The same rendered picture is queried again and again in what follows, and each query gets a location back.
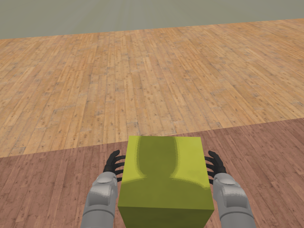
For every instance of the robot right forearm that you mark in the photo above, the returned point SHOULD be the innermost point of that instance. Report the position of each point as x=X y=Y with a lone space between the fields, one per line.
x=233 y=205

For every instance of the right robot hand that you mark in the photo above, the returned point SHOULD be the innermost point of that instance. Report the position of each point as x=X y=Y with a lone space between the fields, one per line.
x=217 y=166

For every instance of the carton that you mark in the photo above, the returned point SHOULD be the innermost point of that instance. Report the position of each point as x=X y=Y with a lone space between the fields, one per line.
x=165 y=183

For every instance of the robot left forearm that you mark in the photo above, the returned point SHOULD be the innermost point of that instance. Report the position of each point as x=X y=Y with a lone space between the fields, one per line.
x=100 y=203

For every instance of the left robot hand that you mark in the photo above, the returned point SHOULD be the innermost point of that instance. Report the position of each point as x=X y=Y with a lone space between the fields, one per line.
x=111 y=166

